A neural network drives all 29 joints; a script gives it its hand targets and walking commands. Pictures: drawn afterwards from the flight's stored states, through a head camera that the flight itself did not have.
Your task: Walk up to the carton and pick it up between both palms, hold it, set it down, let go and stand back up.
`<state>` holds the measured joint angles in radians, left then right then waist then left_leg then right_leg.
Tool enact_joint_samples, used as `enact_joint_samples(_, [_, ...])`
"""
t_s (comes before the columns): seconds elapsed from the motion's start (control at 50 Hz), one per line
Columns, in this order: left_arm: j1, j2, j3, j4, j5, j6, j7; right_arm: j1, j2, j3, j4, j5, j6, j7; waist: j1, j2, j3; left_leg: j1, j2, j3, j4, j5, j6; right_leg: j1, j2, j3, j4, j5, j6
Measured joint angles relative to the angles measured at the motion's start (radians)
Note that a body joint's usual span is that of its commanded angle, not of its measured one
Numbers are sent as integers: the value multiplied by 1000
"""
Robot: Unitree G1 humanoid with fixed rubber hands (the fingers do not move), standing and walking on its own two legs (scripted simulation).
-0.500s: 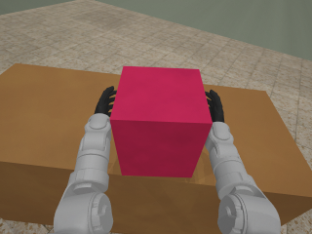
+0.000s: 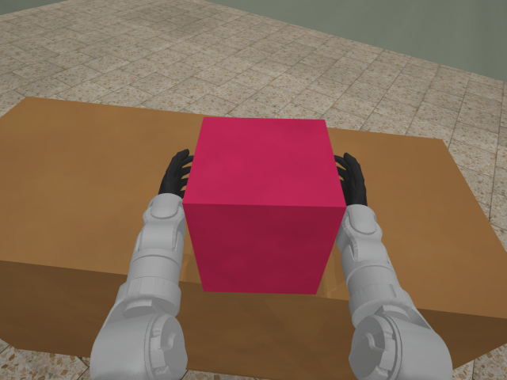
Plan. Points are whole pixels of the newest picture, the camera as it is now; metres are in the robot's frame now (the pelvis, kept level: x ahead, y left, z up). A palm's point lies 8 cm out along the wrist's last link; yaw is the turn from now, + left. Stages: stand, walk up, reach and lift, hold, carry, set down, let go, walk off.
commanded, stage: set down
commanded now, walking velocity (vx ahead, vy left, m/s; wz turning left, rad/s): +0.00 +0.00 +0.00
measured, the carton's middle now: (261, 208) +0.41 +0.02 +0.06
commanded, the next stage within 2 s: none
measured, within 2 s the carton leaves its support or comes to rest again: rests again in 0.34 s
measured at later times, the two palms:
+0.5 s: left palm (176, 204) +0.39 +0.17 +0.07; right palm (351, 212) +0.39 -0.13 +0.08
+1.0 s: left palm (177, 206) +0.39 +0.16 +0.07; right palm (352, 216) +0.39 -0.14 +0.08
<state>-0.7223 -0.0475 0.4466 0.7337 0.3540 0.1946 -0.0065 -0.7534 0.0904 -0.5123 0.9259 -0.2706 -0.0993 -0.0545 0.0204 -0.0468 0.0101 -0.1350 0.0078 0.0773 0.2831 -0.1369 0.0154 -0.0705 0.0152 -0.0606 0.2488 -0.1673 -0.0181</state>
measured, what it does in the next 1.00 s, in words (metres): stands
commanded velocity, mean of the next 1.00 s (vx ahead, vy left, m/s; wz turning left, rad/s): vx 0.00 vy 0.00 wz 0.00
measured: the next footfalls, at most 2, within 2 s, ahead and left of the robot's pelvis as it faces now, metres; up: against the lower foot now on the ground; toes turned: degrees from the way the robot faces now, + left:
none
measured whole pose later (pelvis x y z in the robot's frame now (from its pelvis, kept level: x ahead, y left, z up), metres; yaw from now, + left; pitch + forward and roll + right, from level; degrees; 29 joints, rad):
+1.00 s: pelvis +0.00 +0.00 +0.00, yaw -1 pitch +1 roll +0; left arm -0.69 -0.10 0.52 0.75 0.40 0.06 -0.02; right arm -0.68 0.12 -0.56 0.86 -0.36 -0.17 -0.02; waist 0.03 -0.04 0.03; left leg -0.16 0.01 0.09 0.27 -0.13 0.02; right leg -0.11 0.01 -0.05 0.25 -0.16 -0.01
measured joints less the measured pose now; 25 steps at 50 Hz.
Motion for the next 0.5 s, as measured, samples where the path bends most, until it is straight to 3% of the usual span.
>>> enact_joint_samples(0.22, [20, -8, 7, 11, -4, -43, 0, 26, 5, 11, -21, -18, -16, 0, -9, -1, 5, -6, 4, -1, 4, -8, -2, -3, 4, -1, -2, -5, -1])
enact_joint_samples(0.5, [34, -12, 16, 39, 4, -99, -2, 53, 14, 3, -28, -30, -51, 2, 7, 11, 2, -33, 4, 7, 7, -4, 2, -36, 3, 7, 8, -1, 0])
